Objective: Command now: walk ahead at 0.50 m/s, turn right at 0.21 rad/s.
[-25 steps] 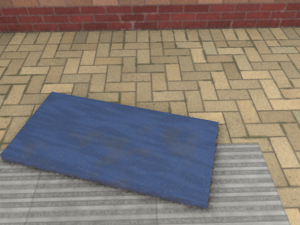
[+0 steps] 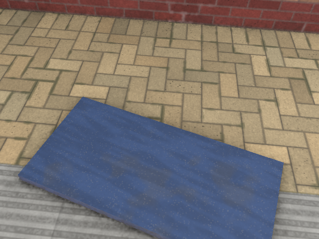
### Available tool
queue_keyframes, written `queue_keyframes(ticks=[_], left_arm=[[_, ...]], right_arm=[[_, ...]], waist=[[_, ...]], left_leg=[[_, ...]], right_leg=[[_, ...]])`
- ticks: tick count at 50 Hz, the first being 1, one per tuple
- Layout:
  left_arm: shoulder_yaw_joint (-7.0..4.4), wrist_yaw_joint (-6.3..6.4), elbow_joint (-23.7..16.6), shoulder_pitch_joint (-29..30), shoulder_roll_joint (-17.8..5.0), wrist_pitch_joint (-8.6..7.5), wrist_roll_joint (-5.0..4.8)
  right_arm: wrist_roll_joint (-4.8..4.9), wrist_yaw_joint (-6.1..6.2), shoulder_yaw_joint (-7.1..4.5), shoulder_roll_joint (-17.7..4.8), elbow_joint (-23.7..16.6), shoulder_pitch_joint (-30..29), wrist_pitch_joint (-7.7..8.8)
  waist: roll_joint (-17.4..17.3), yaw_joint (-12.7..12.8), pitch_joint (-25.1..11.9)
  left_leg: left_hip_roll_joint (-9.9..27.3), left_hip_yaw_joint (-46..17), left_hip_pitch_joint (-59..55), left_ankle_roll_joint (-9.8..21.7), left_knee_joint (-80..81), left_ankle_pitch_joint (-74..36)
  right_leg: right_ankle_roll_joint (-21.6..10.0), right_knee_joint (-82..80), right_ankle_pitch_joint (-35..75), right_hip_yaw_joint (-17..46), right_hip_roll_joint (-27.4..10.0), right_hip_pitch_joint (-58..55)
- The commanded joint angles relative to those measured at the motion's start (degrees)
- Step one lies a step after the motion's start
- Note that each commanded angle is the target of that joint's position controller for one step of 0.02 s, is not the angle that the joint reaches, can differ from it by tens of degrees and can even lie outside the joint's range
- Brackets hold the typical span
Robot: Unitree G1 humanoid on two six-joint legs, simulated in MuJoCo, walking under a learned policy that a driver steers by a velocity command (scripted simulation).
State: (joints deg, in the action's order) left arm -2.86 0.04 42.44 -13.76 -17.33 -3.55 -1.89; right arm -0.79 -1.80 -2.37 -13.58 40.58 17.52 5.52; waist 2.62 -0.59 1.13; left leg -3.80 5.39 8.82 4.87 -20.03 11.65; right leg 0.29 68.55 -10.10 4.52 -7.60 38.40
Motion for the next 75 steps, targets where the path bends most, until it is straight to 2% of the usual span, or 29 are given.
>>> queue_keyframes(ticks=[1, 8, 11, 14, 15, 16, 17, 18, 19, 20, 24, 30, 31, 34, 35, 36, 37, 39, 41, 44, 47, 51, 54, 56, 57, 58, 62, 70, 75], left_arm=[[-1.00, -0.03, -2.1, -0.7, -2.5, 0.19, 0.46], [0.47, -2.72, -5.2, 9.2, 0.7, -0.75, 0.91], [0.01, -3.91, -7.8, 12.6, -0.9, -0.83, 1.03], [-1.58, -3.95, -8.2, 3.8, -3.0, 0.04, 0.87], [-3.26, -3.38, -6.3, -5.9, -6.2, 0.24, 0.90], [-4.32, -2.15, -4.4, -13.0, -10.2, 0.84, 0.85], [-5.00, -1.85, -5.8, -12.3, -15.4, 0.24, 1.92], [-4.51, -1.60, -5.1, -15.4, -10.6, 0.48, 1.99], [-3.68, -1.45, -5.2, -13.3, -7.6, 0.51, 1.90], [-3.03, -1.53, -6.2, -8.4, -5.9, 0.56, 1.29], [-2.19, -0.22, -7.5, -1.3, -4.9, 0.31, 1.69], [-2.75, 1.60, -5.1, -6.8, -7.5, 2.00, 0.57], [-2.87, 1.41, -4.8, -8.7, -8.3, 1.95, 0.80], [-1.98, 1.00, -6.4, -4.2, -6.5, 1.15, 0.72], [-1.21, 0.96, -7.1, -3.4, -4.1, 0.80, 1.01], [-0.22, 1.19, -8.9, -7.0, -0.3, 0.66, 0.67], [0.27, 0.19, -7.7, -12.5, 0.5, 0.21, 0.06], [-0.88, -1.08, -7.4, -6.5, -4.2, 0.41, -0.29], [-0.66, -0.98, -10.0, -0.6, -2.7, 0.57, 1.58], [-0.06, -1.17, -8.8, -4.2, -0.6, 1.36, 0.90], [1.33, -1.33, -9.1, -0.6, 1.3, 0.69, 1.88], [0.36, -1.89, -9.7, 2.7, -1.1, -0.34, 1.10], [-1.77, -1.27, -6.9, -5.8, -3.3, -0.47, 1.25], [-4.11, -0.47, -7.0, -16.1, -13.5, -0.75, 3.36], [-3.33, -0.66, -6.7, -15.0, -10.0, -1.54, 2.77], [-2.14, -0.74, -6.6, -12.2, -6.3, -2.14, 1.94], [-0.88, -0.78, -5.7, -4.2, -1.3, -3.16, 2.78], [-2.56, 1.13, -0.3, -5.8, -5.6, -2.87, 2.55], [-3.53, 1.04, 1.7, -6.3, -7.5, -1.98, 1.22]], right_arm=[[-0.51, 0.80, -2.09, -7.3, -2.7, -2.1, 1.62], [0.40, 2.66, -2.48, -9.2, 0.6, 0.8, 0.06], [0.44, 3.38, -2.51, -9.5, 1.3, 2.3, -2.00], [1.09, 4.22, -3.12, -14.2, 1.8, 1.6, -3.52], [1.91, 4.18, -3.30, -14.7, 0.9, -1.8, -3.41], [0.37, 3.66, -1.91, -10.3, -0.5, -1.1, -2.01], [-0.31, 2.19, 0.68, -3.2, -3.1, 4.2, 0.31], [1.03, 1.28, -0.27, -7.9, -3.1, -1.7, 2.38], [2.92, 1.03, -0.27, -8.3, -5.1, -6.2, 2.98], [1.96, 1.18, -0.04, -7.8, -5.9, -7.9, 3.10], [-0.20, 1.34, -0.28, -6.5, -6.4, -6.1, 0.81], [-0.01, 1.36, 2.41, -1.4, -10.5, -19.0, 0.19], [0.96, 1.21, 1.81, -2.9, -10.6, -19.9, 0.27], [1.50, 1.15, -1.97, -10.0, -7.4, -6.5, 1.05], [0.50, 1.30, -2.87, -11.5, -5.9, 0.3, 1.28], [-1.33, 1.55, -4.30, -16.4, -4.8, 8.7, 0.83], [-1.49, 1.44, -4.13, -15.8, -3.8, 10.2, 0.50], [1.20, 2.51, -2.16, -8.0, -4.9, 2.1, -0.15], [0.22, 2.20, -1.65, -6.7, -3.1, -0.8, 0.23], [1.02, 1.60, -1.34, -5.1, -1.4, -3.2, 0.58], [1.73, 1.58, -2.48, -9.2, -0.4, -5.0, 0.09], [3.31, 0.93, -3.17, -12.1, 1.0, -1.9, -0.79], [2.55, 0.69, -1.94, -8.8, 1.7, -0.9, -1.84], [2.11, 0.99, 0.06, -2.1, -1.9, 0.1, -0.79], [3.02, 1.38, -1.16, -6.5, -1.3, 0.5, -0.42], [3.52, 1.31, -1.84, -8.3, -1.5, -1.3, -0.38], [2.59, 1.19, -2.45, -6.7, -0.7, -2.4, -1.98], [1.82, -0.92, -1.02, -2.4, -4.7, -14.2, -2.55], [2.09, -2.37, -1.75, -4.6, -7.2, -17.0, -2.77]], waist=[[-6.2, 0.9, 2.4], [-4.4, -3.7, 4.8], [-2.5, -4.4, 4.0], [-10.2, 2.3, -6.2], [-9.0, 8.2, -10.3], [-1.5, 9.5, -14.7], [12.1, 3.7, -22.4], [1.2, 9.7, -26.3], [-0.5, 8.7, -17.3], [-6.0, 5.3, -9.9], [-1.0, -0.9, -0.9], [2.7, 3.6, -0.7], [3.9, 4.4, -1.2], [7.6, -4.0, -8.1], [5.7, -7.2, -12.5], [-10.0, -8.1, -22.3], [-25.3, -5.5, -26.8], [-11.4, -4.4, -9.1], [-6.3, -1.3, -1.8], [-8.7, 2.2, -0.8], [-9.0, 1.8, -1.7], [-8.4, 0.4, -2.2], [-6.2, 4.7, -3.6], [16.6, 6.7, -8.8], [11.4, 6.5, -7.5], [8.4, 5.3, -3.6], [4.8, 1.3, -0.5], [1.5, 3.9, 2.1], [1.1, 3.3, 3.1]], left_leg=[[14.1, -4.9, 2.4, 6.1, 11.9, -18.0], [17.7, 0.7, -11.9, 4.1, 10.7, -26.7], [17.3, 3.2, -18.2, 2.6, 4.1, -46.9], [18.1, 2.8, -20.8, 1.2, -15.2, -73.0], [15.6, 4.7, -14.6, -0.4, -28.0, -66.5], [11.0, 2.9, 5.6, -2.3, -44.5, -25.3], [-0.3, -4.3, 32.3, -6.1, -66.4, 22.2], [2.8, -13.6, 38.0, -5.5, -69.4, 17.9], [5.3, -12.1, 41.3, -4.9, -66.4, 13.5], [7.5, -10.5, 40.6, -4.8, -61.0, 10.1], [9.5, -7.6, 33.0, -8.3, -51.9, 5.8], [4.6, -2.2, 23.6, -10.4, -23.4, -3.9], [3.1, -1.3, 20.8, -10.2, -22.2, -4.6], [1.5, -2.4, 7.9, -5.4, -17.0, -5.2], [4.0, -4.7, -3.1, -3.0, -16.1, -6.2], [17.8, -29.3, -20.3, 5.6, -9.9, 8.5], [26.5, -58.2, -24.0, 13.1, 4.0, 24.8], [25.0, -46.6, -8.4, 10.9, 3.4, 33.2], [20.4, -33.3, 4.6, 7.7, 4.4, 18.4], [16.7, -21.9, 9.6, 7.2, 7.2, 7.3], [14.3, -11.9, 12.8, 7.0, 8.9, -2.3], [16.6, -13.9, 9.8, 6.7, 6.5, 0.3], [12.9, -13.5, 15.0, 2.9, -4.6, 6.2], [1.6, -7.5, 37.0, -2.9, -42.1, 19.1], [3.8, -13.2, 41.0, -2.2, -51.9, 17.3], [5.5, -14.2, 43.7, -1.6, -54.0, 12.0], [8.8, -13.4, 36.1, -3.1, -47.9, -0.8], [8.2, -7.0, 31.4, -4.1, -23.9, -15.5], [7.2, -3.4, 28.5, -0.1, -19.4, -10.2]], right_leg=[[1.2, -5.4, 8.0, 2.5, 0.2, 3.1], [-1.1, -25.3, 15.4, -3.4, 2.0, 7.4], [-4.1, -29.3, 7.9, -9.0, 5.8, 6.3], [-7.5, -34.6, -0.4, -12.3, 11.8, -10.7], [-9.8, -44.1, 7.2, -10.2, 12.1, -24.8], [-12.7, -40.9, 19.5, 1.8, 3.3, -46.6], [-26.6, -39.9, 25.9, 34.2, -13.5, -68.0], [-25.9, -45.1, 18.4, 33.9, -12.3, -67.6], [-22.7, -46.5, 14.2, 26.1, -9.8, -60.7], [-20.0, -49.0, 12.8, 21.2, -7.2, -49.9], [-18.7, -56.0, 16.7, 13.6, -1.9, -27.7], [-13.5, -55.2, 11.2, 7.8, 3.8, -19.6], [-13.8, -55.3, 10.7, 10.2, 2.2, -20.2], [-9.8, -44.8, 22.1, 12.3, 0.5, -25.9], [-6.8, -34.1, 27.0, 9.2, 3.8, -22.8], [-2.2, -10.9, 13.6, 3.4, 11.2, -8.7], [-1.3, 4.1, -18.3, 6.1, 14.4, 0.5], [-1.9, 17.1, -14.0, 3.9, 8.7, 7.8], [-3.6, 11.8, -11.1, 2.5, 4.9, 5.2], [-3.4, 4.7, -8.8, 1.5, 3.8, -0.3], [-2.7, -18.5, -6.8, -3.5, 3.7, -11.0], [-1.9, -32.7, 1.3, -5.0, 5.4, -17.9], [-3.1, -37.5, 0.0, -6.0, 6.9, -32.4], [-13.1, -54.0, -22.8, 32.9, -16.0, -47.0], [-15.3, -56.7, -31.4, 38.2, -16.6, -44.3], [-13.8, -56.0, -29.4, 31.2, -15.1, -41.9], [-9.6, -58.2, -1.2, 8.0, -7.5, -33.4], [-8.4, -60.0, 14.4, -9.8, -6.1, -33.6], [-7.3, -54.3, 27.5, -14.1, -8.8, -40.3]])
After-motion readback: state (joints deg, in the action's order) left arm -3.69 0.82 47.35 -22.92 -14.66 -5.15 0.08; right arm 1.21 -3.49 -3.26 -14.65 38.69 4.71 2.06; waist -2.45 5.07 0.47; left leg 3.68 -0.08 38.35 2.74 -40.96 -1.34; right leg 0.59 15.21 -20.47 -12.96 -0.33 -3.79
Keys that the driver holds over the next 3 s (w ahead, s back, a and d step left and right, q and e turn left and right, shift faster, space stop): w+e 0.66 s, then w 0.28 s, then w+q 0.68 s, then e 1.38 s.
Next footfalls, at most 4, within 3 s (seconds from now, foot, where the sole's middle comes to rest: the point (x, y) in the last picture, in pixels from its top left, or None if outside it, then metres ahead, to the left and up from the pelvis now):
0.30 right None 0.32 -0.14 -0.78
0.70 left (160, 200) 0.66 0.00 -0.74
1.10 right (232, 200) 0.66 -0.31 -0.74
1.58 left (191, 134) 1.02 -0.16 -0.74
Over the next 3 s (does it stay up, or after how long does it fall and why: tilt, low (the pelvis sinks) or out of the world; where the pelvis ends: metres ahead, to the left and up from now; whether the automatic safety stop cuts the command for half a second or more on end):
stays up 1.11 -0.25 -0.01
